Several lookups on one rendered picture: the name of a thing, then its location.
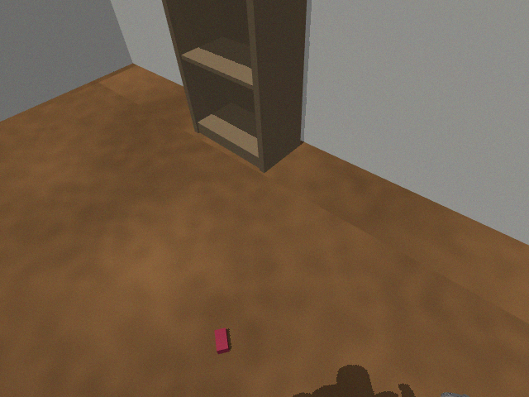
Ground small box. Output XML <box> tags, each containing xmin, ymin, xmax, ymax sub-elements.
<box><xmin>214</xmin><ymin>328</ymin><xmax>230</xmax><ymax>354</ymax></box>

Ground bookshelf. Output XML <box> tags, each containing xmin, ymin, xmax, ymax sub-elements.
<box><xmin>162</xmin><ymin>0</ymin><xmax>307</xmax><ymax>173</ymax></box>

